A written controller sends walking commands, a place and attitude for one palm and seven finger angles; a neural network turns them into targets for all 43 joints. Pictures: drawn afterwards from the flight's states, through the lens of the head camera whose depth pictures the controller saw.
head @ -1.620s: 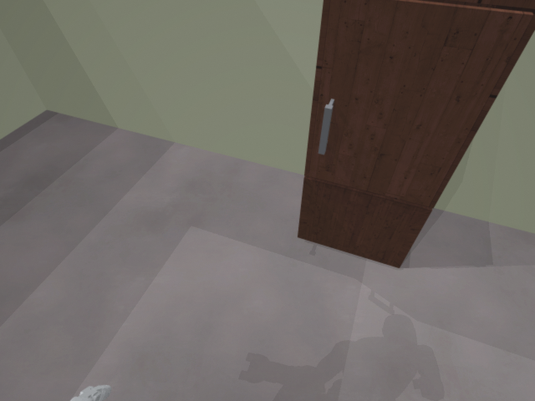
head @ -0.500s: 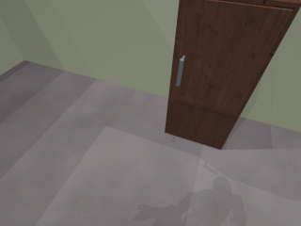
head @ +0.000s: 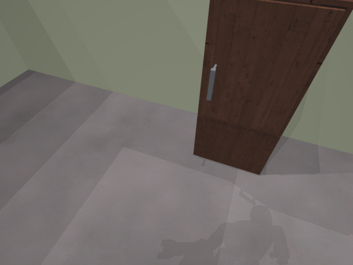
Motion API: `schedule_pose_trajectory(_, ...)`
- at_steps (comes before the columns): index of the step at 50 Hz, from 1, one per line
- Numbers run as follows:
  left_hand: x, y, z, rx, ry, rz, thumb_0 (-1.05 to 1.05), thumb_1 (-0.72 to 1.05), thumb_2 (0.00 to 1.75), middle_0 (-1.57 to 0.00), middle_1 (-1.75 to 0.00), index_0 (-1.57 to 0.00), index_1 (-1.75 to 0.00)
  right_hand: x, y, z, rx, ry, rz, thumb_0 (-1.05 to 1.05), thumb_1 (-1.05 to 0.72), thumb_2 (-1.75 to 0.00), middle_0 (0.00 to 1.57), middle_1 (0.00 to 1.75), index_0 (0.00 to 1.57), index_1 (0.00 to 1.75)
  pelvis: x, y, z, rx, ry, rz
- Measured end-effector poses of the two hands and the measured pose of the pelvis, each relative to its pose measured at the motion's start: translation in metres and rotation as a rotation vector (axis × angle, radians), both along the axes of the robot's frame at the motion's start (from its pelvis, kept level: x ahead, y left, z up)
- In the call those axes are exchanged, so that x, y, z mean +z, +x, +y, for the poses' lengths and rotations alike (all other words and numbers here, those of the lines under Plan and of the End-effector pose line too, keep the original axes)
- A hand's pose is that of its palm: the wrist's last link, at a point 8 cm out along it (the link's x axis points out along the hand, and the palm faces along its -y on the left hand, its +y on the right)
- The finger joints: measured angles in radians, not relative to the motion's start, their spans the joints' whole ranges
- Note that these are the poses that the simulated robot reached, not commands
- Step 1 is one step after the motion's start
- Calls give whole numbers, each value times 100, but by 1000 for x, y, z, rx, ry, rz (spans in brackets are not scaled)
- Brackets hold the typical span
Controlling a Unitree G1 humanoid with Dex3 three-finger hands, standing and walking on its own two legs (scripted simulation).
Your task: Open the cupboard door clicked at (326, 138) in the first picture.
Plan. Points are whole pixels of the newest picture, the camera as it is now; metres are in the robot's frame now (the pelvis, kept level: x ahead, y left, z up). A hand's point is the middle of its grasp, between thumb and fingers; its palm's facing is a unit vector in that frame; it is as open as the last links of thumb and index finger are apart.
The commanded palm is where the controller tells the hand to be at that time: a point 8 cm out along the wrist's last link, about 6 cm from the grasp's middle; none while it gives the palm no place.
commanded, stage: turn to face it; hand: left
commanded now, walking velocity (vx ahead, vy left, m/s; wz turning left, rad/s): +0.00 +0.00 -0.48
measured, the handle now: (212, 82) +0.90 -0.11 -0.11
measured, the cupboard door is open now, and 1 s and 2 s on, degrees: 0 0 0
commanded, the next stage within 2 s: take the last steps up to it in 0.66 s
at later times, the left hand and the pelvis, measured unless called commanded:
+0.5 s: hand out of the picture +0.06 +0.18 -0.18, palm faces -0.14 -0.96 -0.26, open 7.4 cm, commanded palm none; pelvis -0.03 -0.01 -0.03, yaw -8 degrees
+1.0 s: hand out of the picture +0.07 +0.23 -0.18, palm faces -0.23 -0.96 -0.16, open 7.4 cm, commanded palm none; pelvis -0.03 +0.05 +0.00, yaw -17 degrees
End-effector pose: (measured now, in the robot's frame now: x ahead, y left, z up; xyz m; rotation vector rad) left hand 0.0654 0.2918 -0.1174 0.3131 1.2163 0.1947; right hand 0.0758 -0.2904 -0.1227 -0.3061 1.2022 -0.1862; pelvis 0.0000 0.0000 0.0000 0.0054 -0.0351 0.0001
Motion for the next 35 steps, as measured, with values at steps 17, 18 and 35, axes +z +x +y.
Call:
schedule_pose_trajectory(17,-31,-2,-47,-100,-97,72,1,90,90,-20,-30,-20,-30,-30,-74,35,-182,92,54,1,-90,-90,20,30,20,30,-16,-19,1,-123,17,27)
schedule_pose_trajectory(18,-32,-1,-50,-105,-99,69,1,90,90,-20,-30,-20,-30,-33,-80,36,-193,97,64,1,-90,-90,20,30,21,30,-18,-20,0,-128,21,28)
schedule_pose_trajectory(35,-22,-25,-58,-117,-92,79,1,90,90,-20,-30,-20,-30,-21,-84,31,-260,94,-12,1,-90,-90,20,30,20,30,-9,-35,2,-211,19,53)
